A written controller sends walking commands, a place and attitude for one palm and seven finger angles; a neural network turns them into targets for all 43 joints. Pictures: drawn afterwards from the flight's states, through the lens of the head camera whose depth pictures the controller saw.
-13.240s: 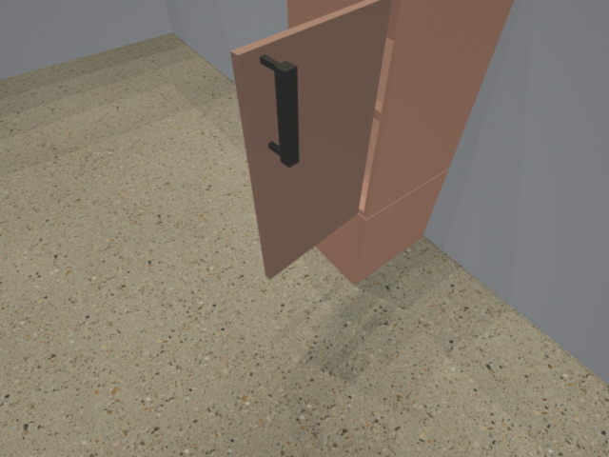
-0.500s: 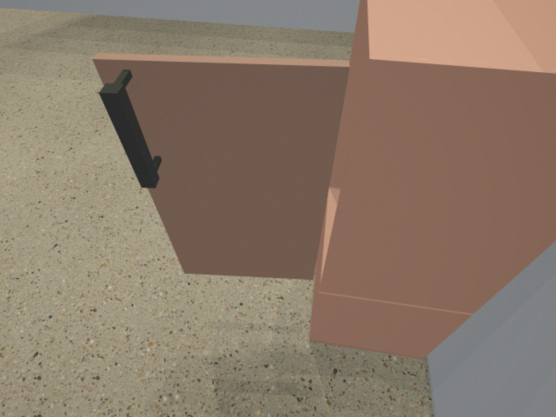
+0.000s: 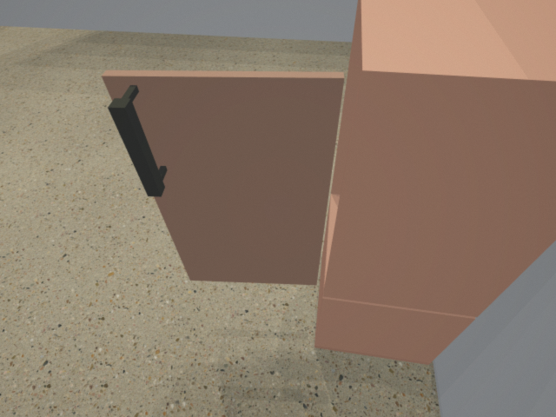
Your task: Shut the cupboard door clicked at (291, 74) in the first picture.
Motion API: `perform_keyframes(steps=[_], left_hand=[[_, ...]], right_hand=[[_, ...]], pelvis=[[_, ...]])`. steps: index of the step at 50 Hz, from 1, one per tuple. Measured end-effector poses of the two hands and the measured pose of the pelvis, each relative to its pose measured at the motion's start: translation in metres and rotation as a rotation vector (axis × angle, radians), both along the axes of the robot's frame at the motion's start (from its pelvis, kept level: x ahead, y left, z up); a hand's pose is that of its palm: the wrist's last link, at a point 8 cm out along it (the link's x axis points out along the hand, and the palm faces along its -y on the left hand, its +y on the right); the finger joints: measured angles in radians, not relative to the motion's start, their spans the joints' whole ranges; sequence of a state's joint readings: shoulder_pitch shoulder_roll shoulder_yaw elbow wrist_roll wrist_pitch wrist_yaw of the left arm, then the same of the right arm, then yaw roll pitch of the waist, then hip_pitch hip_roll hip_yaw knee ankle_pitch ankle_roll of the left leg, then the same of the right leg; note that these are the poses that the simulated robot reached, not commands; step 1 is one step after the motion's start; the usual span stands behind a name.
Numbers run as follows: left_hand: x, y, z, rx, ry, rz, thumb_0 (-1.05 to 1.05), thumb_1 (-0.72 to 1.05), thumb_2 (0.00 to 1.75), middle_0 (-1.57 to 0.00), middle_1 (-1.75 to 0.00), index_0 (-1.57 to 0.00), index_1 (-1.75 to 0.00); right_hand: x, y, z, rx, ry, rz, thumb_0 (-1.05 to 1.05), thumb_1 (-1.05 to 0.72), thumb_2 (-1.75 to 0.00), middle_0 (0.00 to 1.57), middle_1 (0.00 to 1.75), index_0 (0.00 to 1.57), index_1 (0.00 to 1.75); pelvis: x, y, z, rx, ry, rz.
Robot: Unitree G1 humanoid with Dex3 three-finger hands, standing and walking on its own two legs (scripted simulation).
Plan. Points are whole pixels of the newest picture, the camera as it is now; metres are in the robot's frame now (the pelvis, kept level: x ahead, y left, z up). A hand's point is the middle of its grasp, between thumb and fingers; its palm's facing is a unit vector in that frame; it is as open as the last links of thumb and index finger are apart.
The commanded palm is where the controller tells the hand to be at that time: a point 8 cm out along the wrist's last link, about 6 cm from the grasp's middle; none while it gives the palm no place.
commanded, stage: look again from close up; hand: left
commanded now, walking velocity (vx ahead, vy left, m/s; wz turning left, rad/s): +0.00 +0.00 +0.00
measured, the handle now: (144, 144) +0.48 +0.24 +0.14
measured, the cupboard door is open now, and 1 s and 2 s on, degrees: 96 96 96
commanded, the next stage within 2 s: raise the hand and make a fist in 0.30 s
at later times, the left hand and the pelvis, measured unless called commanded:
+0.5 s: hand out of the picture +0.10 +0.19 -0.12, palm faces +0.19 -0.96 -0.22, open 7.2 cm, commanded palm +0.11 +0.22 -0.06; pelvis +0.01 +0.00 -0.01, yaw +1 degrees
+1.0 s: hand (138, 404) +0.14 +0.19 +0.01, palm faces +0.04 -1.00 -0.04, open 5.3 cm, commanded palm +0.12 +0.24 +0.01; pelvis -0.04 -0.02 -0.06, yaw +6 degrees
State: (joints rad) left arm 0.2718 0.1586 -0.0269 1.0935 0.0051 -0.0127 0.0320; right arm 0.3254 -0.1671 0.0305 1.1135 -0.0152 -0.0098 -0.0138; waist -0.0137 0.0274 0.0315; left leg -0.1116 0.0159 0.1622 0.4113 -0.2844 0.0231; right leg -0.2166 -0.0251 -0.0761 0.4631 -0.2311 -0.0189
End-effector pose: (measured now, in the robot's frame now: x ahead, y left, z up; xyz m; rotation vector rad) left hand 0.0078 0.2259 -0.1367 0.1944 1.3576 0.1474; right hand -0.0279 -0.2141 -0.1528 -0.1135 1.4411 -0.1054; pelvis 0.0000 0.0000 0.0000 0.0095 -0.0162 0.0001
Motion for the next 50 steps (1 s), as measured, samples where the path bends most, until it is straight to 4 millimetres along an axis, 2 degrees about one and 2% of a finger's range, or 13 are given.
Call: perform_keyframes(steps=[4,9,21,23,25,29,32,35,37,41,45,47,50], left_hand=[[0.002,-0.002,-0.002,-0.002,0.012,0.001,0.01,0.92,0.89,-0.20,-0.30,-0.20,-0.30],[0.003,-0.003,-0.004,-0.007,0.025,0.006,0.01,0.92,0.89,-0.20,-0.30,-0.20,-0.30],[0.001,-0.009,-0.008,-0.019,0.050,0.022,0.01,0.93,0.89,-0.20,-0.30,-0.20,-0.30],[0.027,0.003,0.006,0.002,-0.121,0.100,0.02,0.94,0.89,-0.21,-0.30,-0.20,-0.30],[0.070,0.010,0.043,0.037,-0.418,0.104,0.03,0.95,0.89,-0.21,-0.31,-0.20,-0.31],[0.147,0.006,0.118,0.017,-0.933,0.062,0.03,0.94,0.89,-0.23,-0.34,-0.23,-0.34],[0.171,-0.007,0.148,-0.089,-1.241,-0.007,0.02,0.93,0.89,-0.27,-0.38,-0.26,-0.38],[0.163,-0.019,0.147,-0.183,-1.398,-0.139,0.01,0.93,0.89,-0.31,-0.42,-0.30,-0.42],[0.148,-0.020,0.134,-0.215,-1.380,-0.190,0.01,0.92,0.89,-0.34,-0.46,-0.34,-0.46],[0.111,-0.006,0.108,-0.199,-1.264,-0.122,0.01,0.91,0.89,-0.42,-0.53,-0.41,-0.54],[0.092,0.012,0.120,-0.105,-1.310,-0.070,0.02,0.90,0.90,-0.49,-0.61,-0.48,-0.61],[0.095,0.015,0.133,-0.092,-1.376,-0.089,0.02,0.90,0.90,-0.53,-0.65,-0.52,-0.65],[0.112,0.012,0.147,-0.133,-1.415,-0.151,0.02,0.90,0.90,-0.58,-0.71,-0.57,-0.71]], right_hand=[[-0.009,0.005,0.000,0.008,0.036,-0.012,0.01,-0.91,-0.90,0.20,0.30,0.19,0.30],[-0.009,0.009,0.001,0.012,0.049,-0.019,0.01,-0.91,-0.90,0.20,0.30,0.19,0.30],[0.022,0.009,0.001,0.003,0.003,-0.011,0.01,-0.91,-0.90,0.20,0.30,0.19,0.30],[0.035,-0.001,0.004,-0.059,-0.105,0.000,0.02,-0.92,-0.90,0.20,0.30,0.20,0.30],[0.054,-0.014,0.010,-0.098,-0.263,-0.003,0.03,-0.93,-0.90,0.20,0.30,0.20,0.30],[0.105,-0.040,0.024,-0.126,-0.539,0.042,0.03,-0.93,-0.90,0.20,0.30,0.20,0.30],[0.149,-0.053,0.043,-0.146,-0.719,0.084,0.03,-0.92,-0.90,0.20,0.30,0.20,0.30],[0.187,-0.060,0.062,-0.164,-0.866,0.144,0.02,-0.92,-0.90,0.20,0.30,0.19,0.30],[0.209,-0.060,0.073,-0.170,-0.939,0.181,0.02,-0.91,-0.90,0.20,0.30,0.19,0.30],[0.238,-0.047,0.084,-0.162,-1.035,0.249,0.02,-0.91,-0.90,0.20,0.30,0.19,0.29],[0.244,-0.023,0.077,-0.116,-1.049,0.310,0.01,-0.91,-0.90,0.20,0.30,0.19,0.30],[0.238,-0.010,0.068,-0.083,-1.024,0.328,0.01,-0.91,-0.90,0.20,0.30,0.19,0.30],[0.221,0.006,0.052,-0.035,-0.959,0.321,0.01,-0.91,-0.90,0.20,0.30,0.20,0.30]], pelvis=[[0.003,-0.001,0.000,-0.001,-0.001,0.000],[0.007,-0.001,0.000,-0.002,0.001,0.000],[0.017,-0.001,-0.001,-0.009,0.011,0.003],[0.014,-0.002,-0.005,-0.010,0.012,0.005],[0.014,-0.002,-0.009,0.001,0.020,0.022],[0.007,-0.002,-0.016,-0.005,0.060,0.071],[-0.003,-0.007,-0.025,0.002,0.111,0.065],[-0.014,-0.014,-0.040,0.006,0.150,0.054],[-0.020,-0.017,-0.049,0.006,0.163,0.053],[-0.028,-0.021,-0.061,-0.008,0.173,0.070],[-0.033,-0.022,-0.066,-0.036,0.169,0.095],[-0.036,-0.021,-0.067,-0.050,0.163,0.105],[-0.039,-0.019,-0.064,-0.061,0.152,0.111]])
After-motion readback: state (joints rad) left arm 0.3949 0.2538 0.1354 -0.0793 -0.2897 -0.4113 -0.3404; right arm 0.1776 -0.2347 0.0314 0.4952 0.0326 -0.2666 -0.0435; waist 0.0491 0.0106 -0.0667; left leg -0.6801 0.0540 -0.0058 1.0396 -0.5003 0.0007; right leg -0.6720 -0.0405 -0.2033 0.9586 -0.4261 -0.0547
